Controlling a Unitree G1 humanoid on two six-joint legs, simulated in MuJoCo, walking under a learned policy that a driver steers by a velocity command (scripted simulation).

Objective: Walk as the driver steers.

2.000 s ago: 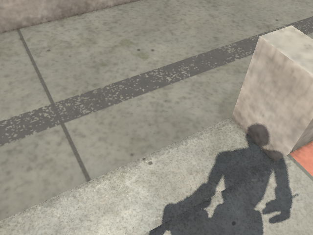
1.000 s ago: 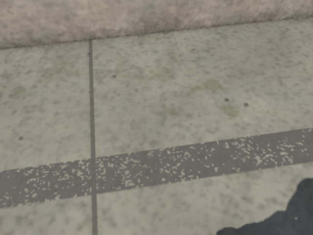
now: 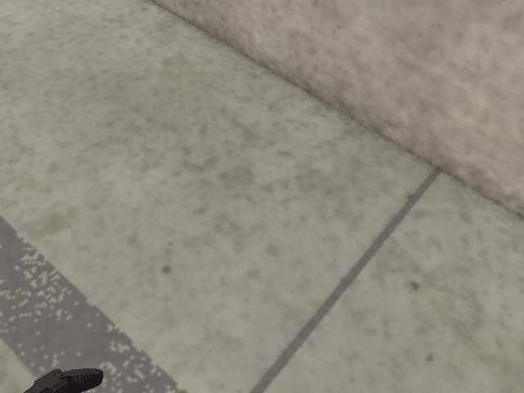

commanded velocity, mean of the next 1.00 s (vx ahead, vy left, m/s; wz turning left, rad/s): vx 0.03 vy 0.00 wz -0.79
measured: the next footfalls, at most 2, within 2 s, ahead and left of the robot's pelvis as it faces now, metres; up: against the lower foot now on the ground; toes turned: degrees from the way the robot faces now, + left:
right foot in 0.18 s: +0.20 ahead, -0.16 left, +0.00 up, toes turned -8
left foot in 0.62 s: +0.31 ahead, +0.03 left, +0.00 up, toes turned -41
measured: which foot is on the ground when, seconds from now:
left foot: down 0.00-0.20, up 0.22-0.60, down 0.62-1.00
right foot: up 0.00-0.16, down 0.18-0.64, up 0.66-1.00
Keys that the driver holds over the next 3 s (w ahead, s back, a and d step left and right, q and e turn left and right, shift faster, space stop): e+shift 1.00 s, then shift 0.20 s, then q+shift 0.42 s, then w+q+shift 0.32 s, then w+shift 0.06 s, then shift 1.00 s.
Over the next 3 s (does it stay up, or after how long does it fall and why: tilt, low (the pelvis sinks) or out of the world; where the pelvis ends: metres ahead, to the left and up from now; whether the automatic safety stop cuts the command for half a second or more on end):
stays up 0.58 -0.31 0.00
